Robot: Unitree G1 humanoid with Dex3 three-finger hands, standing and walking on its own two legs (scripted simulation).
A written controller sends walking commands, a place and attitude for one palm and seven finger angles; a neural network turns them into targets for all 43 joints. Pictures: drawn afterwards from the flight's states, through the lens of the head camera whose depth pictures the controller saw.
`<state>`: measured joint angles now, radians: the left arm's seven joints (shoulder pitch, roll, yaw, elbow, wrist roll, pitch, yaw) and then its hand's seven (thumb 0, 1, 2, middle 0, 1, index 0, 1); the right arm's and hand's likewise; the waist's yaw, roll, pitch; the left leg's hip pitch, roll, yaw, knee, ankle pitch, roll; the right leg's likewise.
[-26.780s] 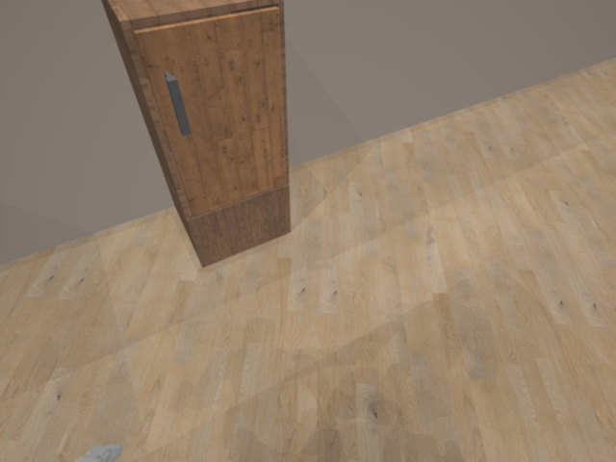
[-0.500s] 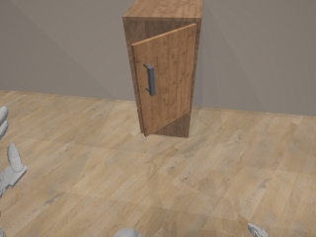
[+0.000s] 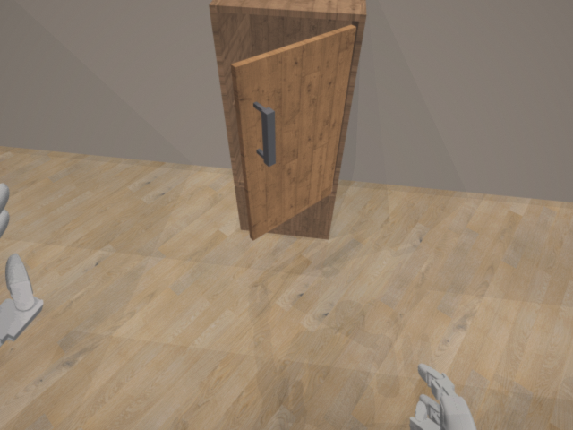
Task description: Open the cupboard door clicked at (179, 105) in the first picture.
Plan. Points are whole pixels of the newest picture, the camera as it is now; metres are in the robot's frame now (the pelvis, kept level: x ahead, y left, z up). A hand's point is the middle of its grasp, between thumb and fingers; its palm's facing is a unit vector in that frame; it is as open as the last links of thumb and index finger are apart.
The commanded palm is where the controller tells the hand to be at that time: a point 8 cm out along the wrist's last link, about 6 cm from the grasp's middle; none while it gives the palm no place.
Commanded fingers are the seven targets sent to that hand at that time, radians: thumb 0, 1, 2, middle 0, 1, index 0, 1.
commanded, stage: stop stepping back and stand still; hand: left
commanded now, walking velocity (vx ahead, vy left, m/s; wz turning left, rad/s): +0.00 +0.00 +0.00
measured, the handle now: (263, 134) +0.76 +0.10 -0.03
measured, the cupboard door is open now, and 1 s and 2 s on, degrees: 46 46 46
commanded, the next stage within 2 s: let the arm hang, fingers relaxed in 0.14 s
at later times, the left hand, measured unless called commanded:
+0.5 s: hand out of the picture +0.07 +0.21 -0.15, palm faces -0.07 -0.97 -0.24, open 7.4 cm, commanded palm none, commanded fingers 0.00 0.90 0.90 -0.20 -0.30 -0.20 -0.30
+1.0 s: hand out of the picture -0.01 +0.24 -0.16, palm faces +0.02 -0.95 -0.30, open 7.4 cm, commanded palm none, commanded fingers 0.00 0.90 0.90 -0.20 -0.30 -0.20 -0.30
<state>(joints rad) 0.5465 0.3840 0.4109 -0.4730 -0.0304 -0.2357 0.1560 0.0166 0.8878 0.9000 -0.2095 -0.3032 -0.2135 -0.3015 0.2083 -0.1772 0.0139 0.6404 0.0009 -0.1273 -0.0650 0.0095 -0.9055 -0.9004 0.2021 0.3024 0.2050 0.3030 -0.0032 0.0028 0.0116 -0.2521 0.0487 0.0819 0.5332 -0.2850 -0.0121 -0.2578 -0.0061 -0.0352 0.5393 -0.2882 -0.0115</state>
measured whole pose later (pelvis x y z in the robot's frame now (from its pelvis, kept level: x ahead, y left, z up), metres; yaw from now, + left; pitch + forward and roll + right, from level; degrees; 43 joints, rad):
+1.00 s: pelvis -0.02 +0.02 +0.01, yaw +2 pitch -1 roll +0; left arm 0.21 0.25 0.01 1.16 0.01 0.01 0.02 0.01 0.91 0.90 -0.20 -0.30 -0.20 -0.30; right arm 0.23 -0.19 -0.01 1.14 -0.02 0.01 -0.01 0.00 -0.91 -0.90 0.20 0.30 0.20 0.30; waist 0.00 0.03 0.06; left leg -0.18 -0.01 0.07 0.38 -0.17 0.03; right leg -0.18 -0.05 -0.05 0.39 -0.19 0.02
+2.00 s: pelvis +0.01 +0.00 +0.02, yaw +2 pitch -1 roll +0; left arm 0.10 0.31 0.01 1.14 0.01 -0.02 0.01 0.01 0.91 0.90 -0.20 -0.30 -0.20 -0.30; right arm 0.09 -0.31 -0.01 1.14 -0.02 -0.01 -0.01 0.00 -0.91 -0.90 0.20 0.30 0.20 0.30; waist 0.00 0.01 0.05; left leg -0.10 0.02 0.06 0.28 -0.17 -0.01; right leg -0.10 -0.02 -0.06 0.29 -0.18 0.00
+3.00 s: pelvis +0.00 +0.01 +0.00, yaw -26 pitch +2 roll -1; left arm 0.20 0.27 0.09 0.93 0.02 0.06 -0.01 0.01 0.91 0.90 -0.20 -0.30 -0.20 -0.30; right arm 0.10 -0.21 -0.04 0.88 -0.02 0.00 -0.04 0.00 -0.91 -0.90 0.20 0.30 0.20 0.30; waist 0.04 -0.04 0.08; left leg -0.28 0.02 -0.03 0.53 -0.28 -0.01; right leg -0.45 0.12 0.15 0.76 -0.42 0.02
